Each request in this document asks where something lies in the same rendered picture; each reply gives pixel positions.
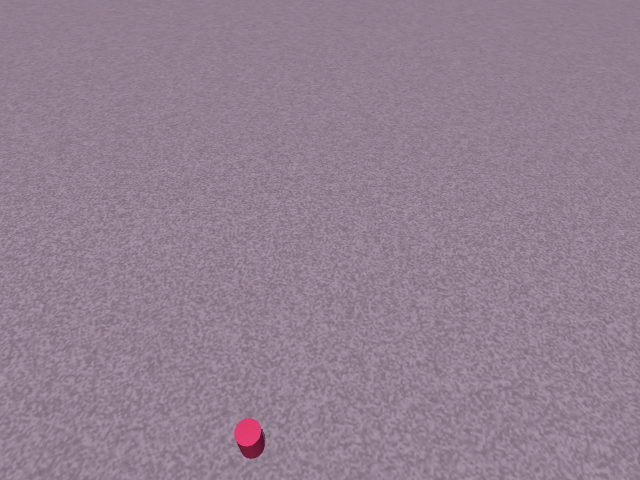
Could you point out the can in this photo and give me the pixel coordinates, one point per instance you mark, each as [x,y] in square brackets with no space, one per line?
[249,437]

